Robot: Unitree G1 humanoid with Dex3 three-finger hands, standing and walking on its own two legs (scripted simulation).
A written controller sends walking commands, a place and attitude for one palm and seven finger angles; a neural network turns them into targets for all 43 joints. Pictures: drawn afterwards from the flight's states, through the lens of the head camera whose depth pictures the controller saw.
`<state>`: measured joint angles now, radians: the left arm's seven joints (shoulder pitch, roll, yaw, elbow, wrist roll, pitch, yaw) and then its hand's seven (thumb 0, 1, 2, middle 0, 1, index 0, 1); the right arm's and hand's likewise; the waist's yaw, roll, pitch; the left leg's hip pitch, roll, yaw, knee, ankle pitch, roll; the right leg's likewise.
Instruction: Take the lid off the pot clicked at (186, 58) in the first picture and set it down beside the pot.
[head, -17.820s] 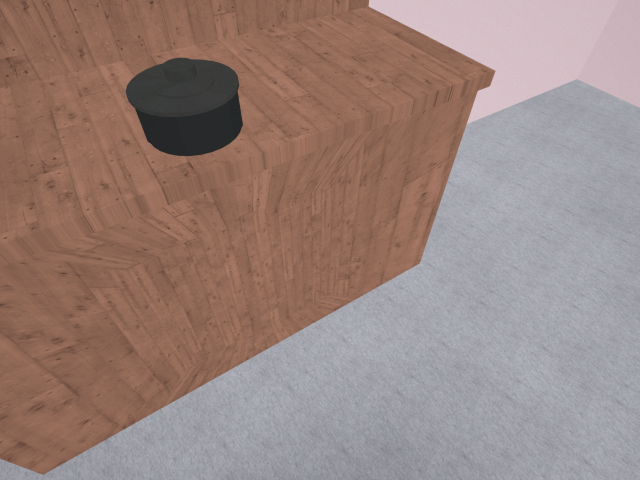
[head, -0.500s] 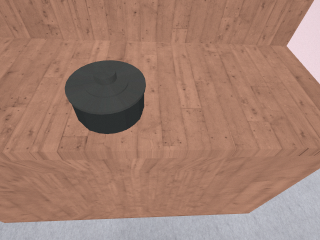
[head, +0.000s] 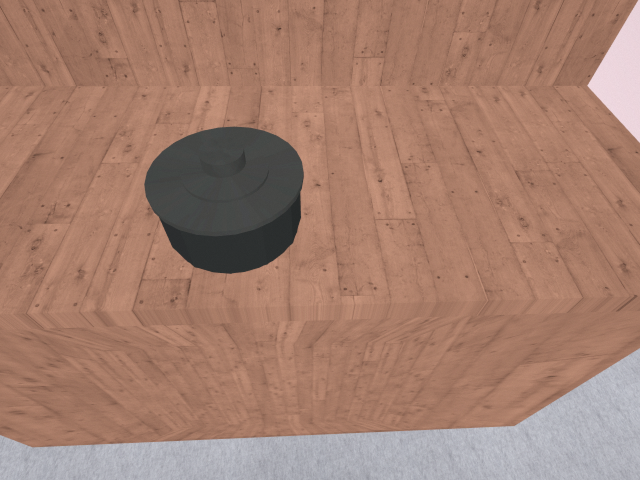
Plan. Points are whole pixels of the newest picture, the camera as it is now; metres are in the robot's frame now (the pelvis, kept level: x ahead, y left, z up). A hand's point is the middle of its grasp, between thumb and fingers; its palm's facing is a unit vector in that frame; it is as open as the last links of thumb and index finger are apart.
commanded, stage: look again from close up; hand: left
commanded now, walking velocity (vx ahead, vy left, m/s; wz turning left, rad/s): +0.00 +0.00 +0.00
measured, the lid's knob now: (222, 156) +0.45 +0.15 +0.17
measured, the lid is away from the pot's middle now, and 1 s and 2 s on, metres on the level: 0.00 0.00 0.00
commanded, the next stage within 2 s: lift the closed hand beside the body in 1.12 s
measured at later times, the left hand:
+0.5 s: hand out of the picture -0.01 +0.16 -0.17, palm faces +0.03 -0.98 -0.20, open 7.4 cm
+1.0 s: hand out of the picture -0.01 +0.16 -0.17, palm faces +0.02 -0.98 -0.19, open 7.4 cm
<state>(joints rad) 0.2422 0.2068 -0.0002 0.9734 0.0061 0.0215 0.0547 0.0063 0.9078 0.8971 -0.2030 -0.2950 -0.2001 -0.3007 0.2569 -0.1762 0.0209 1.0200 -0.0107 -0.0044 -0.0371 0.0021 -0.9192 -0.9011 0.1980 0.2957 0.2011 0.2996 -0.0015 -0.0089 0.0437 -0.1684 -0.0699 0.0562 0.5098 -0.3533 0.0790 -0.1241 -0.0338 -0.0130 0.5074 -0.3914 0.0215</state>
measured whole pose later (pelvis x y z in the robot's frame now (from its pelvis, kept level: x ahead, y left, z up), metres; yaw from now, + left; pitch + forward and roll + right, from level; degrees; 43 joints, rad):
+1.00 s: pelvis -0.02 -0.02 +0.01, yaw +0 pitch +0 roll +0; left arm 0.28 0.18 -0.01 1.03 0.01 0.00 0.05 0.01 0.91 0.90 -0.20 -0.30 -0.20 -0.30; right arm 0.25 -0.16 0.02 1.08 0.00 -0.01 -0.04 0.00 -0.92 -0.90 0.20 0.30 0.20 0.30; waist 0.01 -0.03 0.07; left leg -0.15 -0.04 0.04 0.45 -0.29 0.05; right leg -0.10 0.00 -0.03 0.42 -0.32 -0.01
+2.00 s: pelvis -0.07 -0.04 +0.01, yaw +1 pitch -5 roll -1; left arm 0.70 0.30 0.19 -0.36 -0.03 -0.09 0.07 0.02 0.90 0.90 -1.27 -1.46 -1.27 -1.47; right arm 0.23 -0.19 0.03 0.62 0.00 -0.15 -0.05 0.01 -0.90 -0.90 0.20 0.30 0.20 0.30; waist 0.06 0.06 0.02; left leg -0.13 0.00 0.01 0.43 -0.21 0.02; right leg -0.06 0.03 -0.06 0.38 -0.23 -0.04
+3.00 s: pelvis -0.07 -0.02 +0.01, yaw +0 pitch -2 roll +0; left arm 0.49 0.53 0.25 -0.68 0.47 0.09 0.10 0.01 0.81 0.95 -1.29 -1.41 -1.29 -1.41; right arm 0.15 -0.27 0.02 0.55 0.00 0.02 0.01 0.01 -0.91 -0.90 0.20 0.30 0.20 0.30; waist 0.09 0.10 0.00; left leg -0.22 -0.02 0.05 0.49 -0.24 0.04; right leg -0.18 0.01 -0.02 0.48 -0.28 -0.02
